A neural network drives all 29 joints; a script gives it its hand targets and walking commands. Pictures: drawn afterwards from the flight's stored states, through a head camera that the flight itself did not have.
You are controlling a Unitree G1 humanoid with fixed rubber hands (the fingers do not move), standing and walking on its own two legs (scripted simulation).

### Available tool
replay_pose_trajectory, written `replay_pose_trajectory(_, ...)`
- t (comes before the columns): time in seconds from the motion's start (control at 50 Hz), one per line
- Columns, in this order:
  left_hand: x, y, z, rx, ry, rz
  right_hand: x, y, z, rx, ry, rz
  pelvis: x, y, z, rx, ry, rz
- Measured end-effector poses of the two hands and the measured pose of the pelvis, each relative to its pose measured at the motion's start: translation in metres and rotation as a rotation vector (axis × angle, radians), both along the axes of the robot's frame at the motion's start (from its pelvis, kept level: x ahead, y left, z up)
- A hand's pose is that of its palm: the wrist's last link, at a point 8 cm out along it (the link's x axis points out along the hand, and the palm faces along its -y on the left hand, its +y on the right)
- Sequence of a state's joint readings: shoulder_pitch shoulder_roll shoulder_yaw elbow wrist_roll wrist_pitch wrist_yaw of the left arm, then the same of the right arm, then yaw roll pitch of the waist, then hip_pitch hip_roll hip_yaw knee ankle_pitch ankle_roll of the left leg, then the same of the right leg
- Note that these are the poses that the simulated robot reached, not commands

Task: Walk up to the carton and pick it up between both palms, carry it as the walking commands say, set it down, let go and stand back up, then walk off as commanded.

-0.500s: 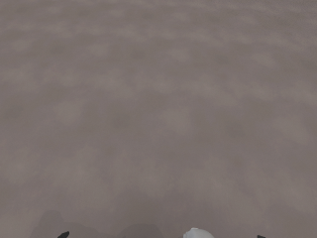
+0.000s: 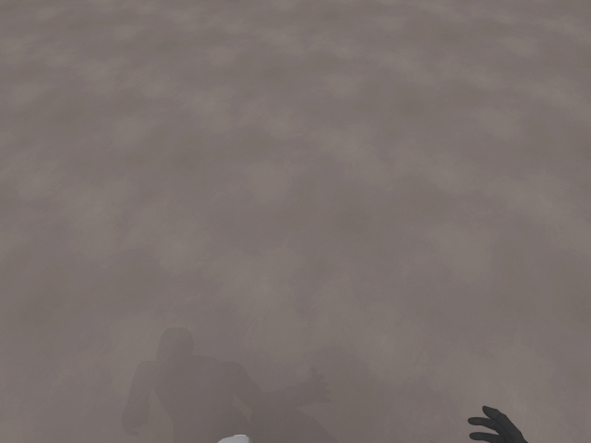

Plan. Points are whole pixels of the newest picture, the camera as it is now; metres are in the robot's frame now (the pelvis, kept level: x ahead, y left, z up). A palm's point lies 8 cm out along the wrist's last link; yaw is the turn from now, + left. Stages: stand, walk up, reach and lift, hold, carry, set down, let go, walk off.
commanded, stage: walk off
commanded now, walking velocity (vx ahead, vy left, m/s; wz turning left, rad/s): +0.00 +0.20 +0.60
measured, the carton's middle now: out of the picture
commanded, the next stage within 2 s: stand in 0.46 s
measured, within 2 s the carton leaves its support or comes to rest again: neither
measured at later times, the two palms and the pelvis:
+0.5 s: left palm out of the picture +0.00 +0.40 -0.10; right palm out of the picture +0.12 -0.12 -0.15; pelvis -0.01 +0.11 -0.01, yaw +16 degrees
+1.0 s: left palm out of the picture -0.12 +0.46 -0.13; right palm out of the picture +0.13 +0.01 -0.10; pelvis -0.06 +0.20 +0.01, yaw +22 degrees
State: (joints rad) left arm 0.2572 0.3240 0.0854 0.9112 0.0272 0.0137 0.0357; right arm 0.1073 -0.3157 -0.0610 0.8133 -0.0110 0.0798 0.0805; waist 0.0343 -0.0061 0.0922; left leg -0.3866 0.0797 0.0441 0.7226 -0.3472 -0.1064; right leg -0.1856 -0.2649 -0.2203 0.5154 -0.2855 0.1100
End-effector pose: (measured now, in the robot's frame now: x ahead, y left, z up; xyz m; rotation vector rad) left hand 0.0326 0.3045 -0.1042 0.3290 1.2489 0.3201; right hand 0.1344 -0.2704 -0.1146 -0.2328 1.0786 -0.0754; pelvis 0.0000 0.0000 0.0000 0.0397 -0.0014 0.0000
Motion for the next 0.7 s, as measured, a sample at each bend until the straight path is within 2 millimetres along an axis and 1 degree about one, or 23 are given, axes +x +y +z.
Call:
replay_pose_trajectory(0.04,-0.010,0.025,-0.014,-0.015,0.009,0.035,0.022,0.024,0.002,-0.032,-0.038,0.042,0.003,0.021,-0.009,-0.012,0.005,0.026)
replay_pose_trajectory(0.06,-0.014,0.037,-0.022,-0.021,0.018,0.043,0.029,0.035,0.002,-0.048,-0.050,0.060,0.004,0.030,-0.013,-0.010,0.003,0.039)
replay_pose_trajectory(0.1,-0.019,0.052,-0.030,-0.033,0.034,0.071,0.031,0.054,0.005,-0.060,-0.045,0.083,0.003,0.043,-0.014,-0.014,0.004,0.058)
replay_pose_trajectory(0.18,-0.006,0.063,-0.029,-0.070,-0.004,0.092,0.013,0.075,0.011,-0.096,0.016,0.086,0.000,0.064,-0.004,-0.038,0.007,0.099)
replay_pose_trajectory(0.24,0.001,0.070,-0.026,-0.079,-0.034,0.093,0.002,0.088,0.010,-0.101,0.041,0.086,-0.002,0.078,-0.002,-0.041,0.006,0.131)
replay_pose_trajectory(0.34,0.006,0.081,-0.017,-0.067,-0.084,0.115,-0.010,0.112,-0.004,-0.065,0.075,0.117,-0.007,0.096,-0.003,-0.035,-0.001,0.183)
replay_pose_trajectory(0.4,0.002,0.087,-0.010,-0.048,-0.111,0.138,-0.016,0.126,-0.016,-0.031,0.100,0.142,-0.010,0.103,-0.005,-0.027,-0.005,0.217)
replay_pose_trajectory(0.46,-0.013,0.093,-0.003,-0.018,-0.127,0.180,-0.017,0.138,-0.027,0.004,0.122,0.170,-0.012,0.107,-0.007,-0.015,-0.004,0.254)
replay_pose_trajectory(0.5,-0.036,0.097,0.002,0.007,-0.112,0.212,-0.014,0.146,-0.031,0.015,0.126,0.191,-0.015,0.110,-0.005,-0.018,-0.010,0.282)
replay_pose_trajectory(0.54,-0.063,0.103,0.010,0.023,-0.084,0.252,-0.006,0.155,-0.026,0.008,0.123,0.235,-0.017,0.113,0.000,-0.014,-0.013,0.308)
replay_pose_trajectory(0.58,-0.084,0.108,0.015,0.026,-0.063,0.284,0.003,0.160,-0.020,0.003,0.110,0.264,-0.020,0.118,0.005,-0.011,-0.014,0.328)
replay_pose_trajectory(0.64,-0.101,0.116,0.017,0.020,-0.064,0.314,0.008,0.168,-0.014,-0.011,0.113,0.289,-0.024,0.127,0.009,-0.003,-0.011,0.352)
replay_pose_trajectory(0.7,-0.112,0.124,0.012,-0.004,-0.079,0.334,0.012,0.184,-0.010,-0.028,0.120,0.321,-0.029,0.138,0.008,0.002,-0.007,0.368)
